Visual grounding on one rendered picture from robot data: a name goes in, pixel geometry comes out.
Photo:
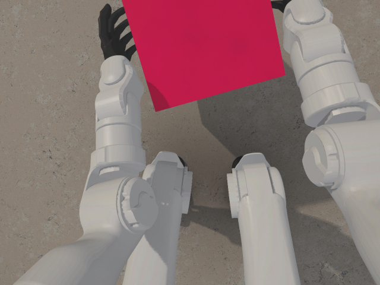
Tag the carton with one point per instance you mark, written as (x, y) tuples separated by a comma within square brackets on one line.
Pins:
[(193, 49)]

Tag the right robot shin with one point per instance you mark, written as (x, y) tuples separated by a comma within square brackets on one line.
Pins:
[(274, 174)]

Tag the right robot forearm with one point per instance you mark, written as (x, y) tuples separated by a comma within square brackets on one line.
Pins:
[(323, 67)]

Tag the robot right foot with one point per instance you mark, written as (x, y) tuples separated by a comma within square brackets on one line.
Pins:
[(236, 161)]

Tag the right robot hand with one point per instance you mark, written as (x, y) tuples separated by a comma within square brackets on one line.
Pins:
[(280, 4)]

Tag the left robot hand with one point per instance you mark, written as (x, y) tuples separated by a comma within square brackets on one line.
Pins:
[(111, 44)]

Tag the right robot upper arm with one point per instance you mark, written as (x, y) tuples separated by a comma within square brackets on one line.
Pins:
[(345, 159)]

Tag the left robot upper arm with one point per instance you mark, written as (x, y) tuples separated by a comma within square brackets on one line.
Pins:
[(114, 215)]

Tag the left robot forearm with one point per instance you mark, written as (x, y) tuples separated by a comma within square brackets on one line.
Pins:
[(118, 151)]

